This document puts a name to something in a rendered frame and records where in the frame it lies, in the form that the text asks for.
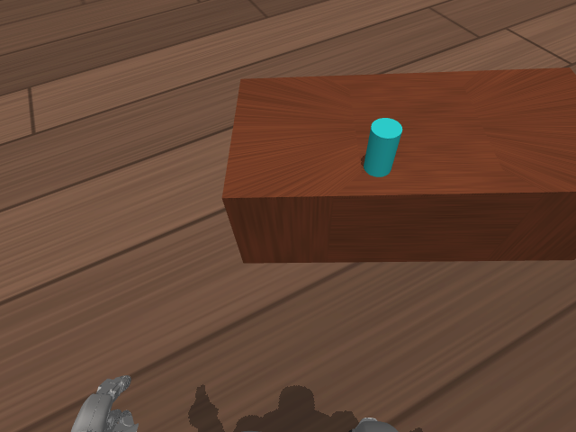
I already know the left robot hand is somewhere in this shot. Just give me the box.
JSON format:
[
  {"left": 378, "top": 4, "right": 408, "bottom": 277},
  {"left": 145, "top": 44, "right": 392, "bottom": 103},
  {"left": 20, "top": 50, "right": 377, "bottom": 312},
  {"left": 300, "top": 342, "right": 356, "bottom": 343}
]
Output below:
[{"left": 71, "top": 375, "right": 139, "bottom": 432}]

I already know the can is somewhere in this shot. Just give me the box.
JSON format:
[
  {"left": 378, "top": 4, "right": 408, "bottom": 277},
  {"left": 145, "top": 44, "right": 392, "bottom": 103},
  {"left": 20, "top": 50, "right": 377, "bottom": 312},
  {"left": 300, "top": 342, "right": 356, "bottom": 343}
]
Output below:
[{"left": 364, "top": 118, "right": 402, "bottom": 177}]

